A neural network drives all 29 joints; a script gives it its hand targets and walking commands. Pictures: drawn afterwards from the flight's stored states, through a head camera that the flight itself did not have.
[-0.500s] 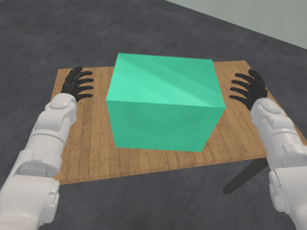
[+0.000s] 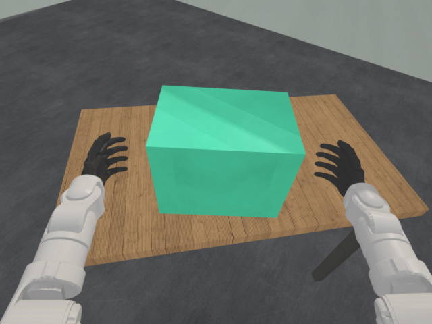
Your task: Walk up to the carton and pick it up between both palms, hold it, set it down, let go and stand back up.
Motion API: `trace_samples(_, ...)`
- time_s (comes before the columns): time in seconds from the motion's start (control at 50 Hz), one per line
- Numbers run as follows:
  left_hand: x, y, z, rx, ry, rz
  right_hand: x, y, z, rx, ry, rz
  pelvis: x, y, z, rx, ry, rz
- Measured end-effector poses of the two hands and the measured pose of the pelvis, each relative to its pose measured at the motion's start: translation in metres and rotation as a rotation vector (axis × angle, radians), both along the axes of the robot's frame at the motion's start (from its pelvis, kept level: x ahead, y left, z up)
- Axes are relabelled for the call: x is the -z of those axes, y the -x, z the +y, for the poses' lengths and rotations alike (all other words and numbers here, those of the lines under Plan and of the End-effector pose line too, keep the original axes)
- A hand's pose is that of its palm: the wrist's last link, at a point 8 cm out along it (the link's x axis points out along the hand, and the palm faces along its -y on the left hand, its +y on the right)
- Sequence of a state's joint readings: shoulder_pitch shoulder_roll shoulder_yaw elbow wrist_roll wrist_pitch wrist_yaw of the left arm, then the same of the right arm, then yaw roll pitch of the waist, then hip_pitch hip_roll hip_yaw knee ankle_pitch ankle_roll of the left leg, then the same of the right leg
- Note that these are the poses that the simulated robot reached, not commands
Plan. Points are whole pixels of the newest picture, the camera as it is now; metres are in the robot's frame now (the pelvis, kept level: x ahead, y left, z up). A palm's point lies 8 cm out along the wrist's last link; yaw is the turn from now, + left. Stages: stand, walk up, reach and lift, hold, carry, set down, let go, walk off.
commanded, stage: set down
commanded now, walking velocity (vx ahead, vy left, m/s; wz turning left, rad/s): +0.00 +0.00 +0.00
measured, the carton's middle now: (221, 154) +0.50 -0.02 +0.02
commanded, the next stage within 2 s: none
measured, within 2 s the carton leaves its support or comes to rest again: neither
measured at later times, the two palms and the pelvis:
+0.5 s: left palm (96, 213) +0.32 +0.22 +0.04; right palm (356, 219) +0.31 -0.27 +0.05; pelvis +0.02 +0.01 +0.00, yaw -1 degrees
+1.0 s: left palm (89, 269) +0.24 +0.22 -0.01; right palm (351, 269) +0.23 -0.25 +0.00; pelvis +0.02 +0.01 +0.00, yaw +0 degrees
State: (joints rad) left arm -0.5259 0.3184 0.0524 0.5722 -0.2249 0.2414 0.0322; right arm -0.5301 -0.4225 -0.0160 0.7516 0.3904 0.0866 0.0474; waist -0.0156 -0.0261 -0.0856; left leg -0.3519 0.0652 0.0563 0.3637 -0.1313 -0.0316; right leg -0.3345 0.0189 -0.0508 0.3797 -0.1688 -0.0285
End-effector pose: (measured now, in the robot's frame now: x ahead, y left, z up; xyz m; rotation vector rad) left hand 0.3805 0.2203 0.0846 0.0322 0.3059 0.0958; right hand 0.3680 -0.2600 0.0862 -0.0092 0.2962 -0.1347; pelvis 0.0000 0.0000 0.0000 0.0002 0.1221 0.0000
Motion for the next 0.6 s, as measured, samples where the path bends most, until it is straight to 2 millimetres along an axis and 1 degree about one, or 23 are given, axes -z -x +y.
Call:
trace_samples(0.08,0.017,0.012,0.004,-0.009,-0.003,0.021,0.013,0.010,0.003,0.000,-0.006,0.010,0.000,-0.002,0.002,-0.004,0.001,-0.003)
trace_samples(0.14,0.023,0.014,0.002,-0.004,-0.018,0.042,0.016,0.009,0.003,0.005,-0.020,-0.002,0.001,-0.001,0.004,-0.002,0.002,0.012)
trace_samples(0.22,0.017,0.014,-0.007,0.031,-0.024,0.025,0.013,0.006,0.002,-0.006,-0.026,-0.023,0.001,-0.002,0.007,0.009,0.006,0.010)
trace_samples(0.28,0.011,0.016,-0.010,0.051,-0.022,0.000,0.011,0.011,0.000,-0.007,-0.015,-0.038,-0.001,-0.005,0.008,0.015,0.007,-0.009)
trace_samples(0.34,0.009,0.023,-0.009,0.047,-0.023,-0.015,0.013,0.020,-0.004,-0.001,-0.006,-0.043,-0.002,-0.008,0.008,0.017,0.005,-0.033)
trace_samples(0.38,0.014,0.029,-0.007,0.036,-0.023,-0.013,0.017,0.029,-0.007,0.002,-0.002,-0.036,-0.003,-0.011,0.008,0.017,0.003,-0.048)
trace_samples(0.52,0.048,0.060,-0.003,0.010,-0.009,0.049,0.044,0.064,-0.006,0.008,-0.009,0.009,-0.003,-0.018,0.008,0.015,-0.001,-0.066)
trace_samples(0.6,0.060,0.076,-0.005,0.010,-0.006,0.061,0.054,0.078,-0.001,0.003,-0.018,0.012,-0.003,-0.018,0.009,0.018,-0.002,-0.065)
